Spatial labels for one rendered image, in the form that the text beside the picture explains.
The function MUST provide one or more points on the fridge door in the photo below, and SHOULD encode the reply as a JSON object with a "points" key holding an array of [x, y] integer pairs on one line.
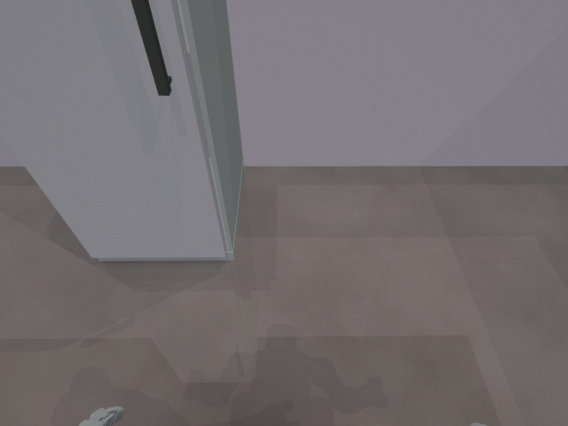
{"points": [[128, 170]]}

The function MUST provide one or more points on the handle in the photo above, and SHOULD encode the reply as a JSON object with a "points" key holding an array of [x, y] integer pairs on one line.
{"points": [[153, 49]]}

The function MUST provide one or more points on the left robot hand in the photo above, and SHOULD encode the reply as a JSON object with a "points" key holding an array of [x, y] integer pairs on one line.
{"points": [[104, 417]]}

